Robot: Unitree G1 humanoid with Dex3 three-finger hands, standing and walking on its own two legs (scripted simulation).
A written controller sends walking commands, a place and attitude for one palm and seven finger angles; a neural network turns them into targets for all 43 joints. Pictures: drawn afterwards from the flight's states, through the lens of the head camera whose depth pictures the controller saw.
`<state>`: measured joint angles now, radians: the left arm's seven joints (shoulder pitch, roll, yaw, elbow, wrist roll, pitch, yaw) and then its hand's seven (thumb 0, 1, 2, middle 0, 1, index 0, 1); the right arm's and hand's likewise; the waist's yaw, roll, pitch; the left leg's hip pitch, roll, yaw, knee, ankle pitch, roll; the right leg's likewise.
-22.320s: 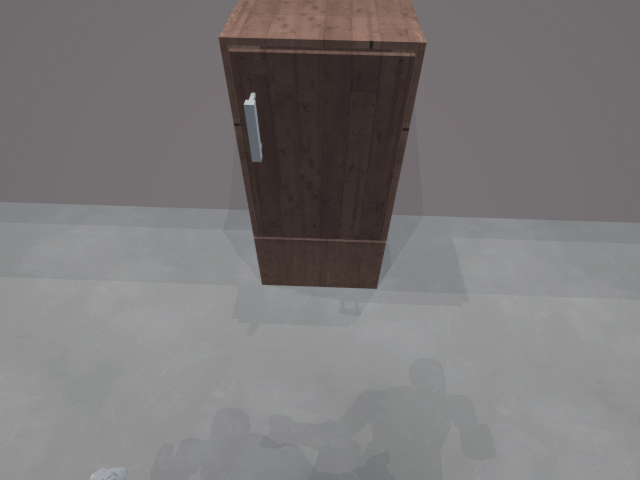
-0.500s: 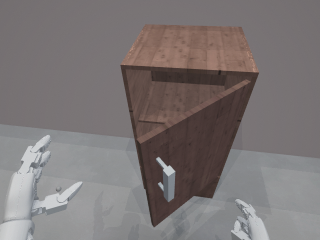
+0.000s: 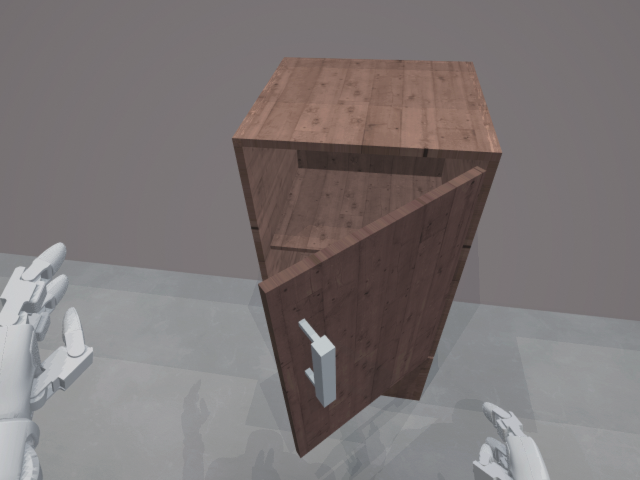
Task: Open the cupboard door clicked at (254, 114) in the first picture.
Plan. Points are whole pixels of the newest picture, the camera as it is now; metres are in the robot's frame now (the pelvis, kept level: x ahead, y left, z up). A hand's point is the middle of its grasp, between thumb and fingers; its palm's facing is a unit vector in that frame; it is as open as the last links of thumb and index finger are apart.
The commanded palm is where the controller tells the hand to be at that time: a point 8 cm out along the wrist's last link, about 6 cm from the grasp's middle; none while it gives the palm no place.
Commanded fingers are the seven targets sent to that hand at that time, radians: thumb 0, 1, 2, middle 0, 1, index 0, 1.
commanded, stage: draw the hand back to the body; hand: left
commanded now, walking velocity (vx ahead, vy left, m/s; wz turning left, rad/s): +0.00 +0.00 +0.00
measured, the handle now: (316, 363) +0.30 +0.06 -0.05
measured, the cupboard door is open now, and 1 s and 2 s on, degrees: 45 45 45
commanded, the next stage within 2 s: step back with the hand held close in 0.10 s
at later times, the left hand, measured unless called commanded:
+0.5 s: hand (74, 371) +0.17 +0.26 +0.14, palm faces +0.35 -0.79 -0.50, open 7.4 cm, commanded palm +0.11 +0.30 +0.17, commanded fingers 0.00 0.90 0.90 -0.20 -0.30 -0.20 -0.30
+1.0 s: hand out of the picture +0.09 +0.29 +0.15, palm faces +0.44 -0.74 -0.51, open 7.4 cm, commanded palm +0.02 +0.33 +0.17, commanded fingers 0.00 0.90 0.90 -0.20 -0.30 -0.20 -0.30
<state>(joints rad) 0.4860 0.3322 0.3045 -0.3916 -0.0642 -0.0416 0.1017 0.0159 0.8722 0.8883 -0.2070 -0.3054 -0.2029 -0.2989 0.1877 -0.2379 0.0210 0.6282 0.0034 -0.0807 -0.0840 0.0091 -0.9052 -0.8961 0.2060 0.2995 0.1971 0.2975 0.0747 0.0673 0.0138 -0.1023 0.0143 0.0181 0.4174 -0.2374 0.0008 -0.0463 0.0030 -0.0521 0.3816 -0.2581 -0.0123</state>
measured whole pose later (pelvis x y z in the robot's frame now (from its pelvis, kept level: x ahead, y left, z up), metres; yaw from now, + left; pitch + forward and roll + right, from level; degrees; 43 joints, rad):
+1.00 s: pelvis -0.10 +0.02 -0.02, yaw +3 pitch -1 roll -2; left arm 0.55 0.42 0.43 -0.54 -0.01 -0.19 0.15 0.02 0.89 0.90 -0.21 -0.31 -0.21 -0.30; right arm 0.20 -0.22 0.01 0.57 0.00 -0.07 -0.09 0.01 -0.90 -0.90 0.21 0.30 0.20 0.30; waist 0.00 0.02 0.07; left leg -0.42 0.00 -0.01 0.58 -0.15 0.04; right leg -0.35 0.03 -0.01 0.54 -0.20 0.01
